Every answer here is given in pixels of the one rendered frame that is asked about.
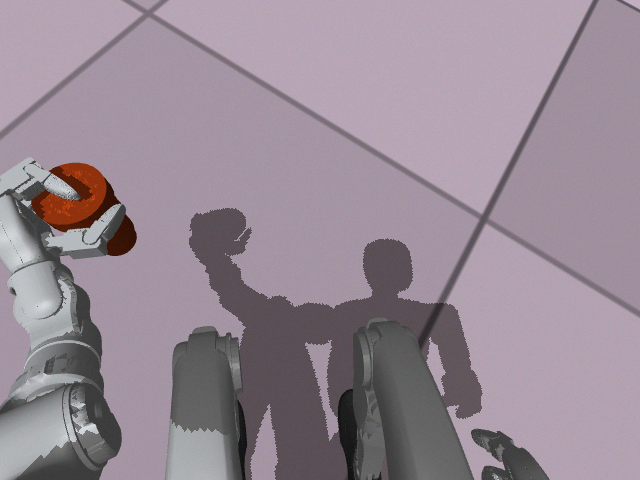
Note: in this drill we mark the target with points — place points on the left robot arm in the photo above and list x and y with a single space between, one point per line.
55 423

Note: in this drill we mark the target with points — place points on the left robot hand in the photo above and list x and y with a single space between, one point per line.
26 239

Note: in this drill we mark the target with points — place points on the right robot hand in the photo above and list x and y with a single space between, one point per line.
518 462

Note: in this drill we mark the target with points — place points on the cup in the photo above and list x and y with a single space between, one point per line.
97 196

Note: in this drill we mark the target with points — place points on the right robot foot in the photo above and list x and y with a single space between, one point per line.
348 432

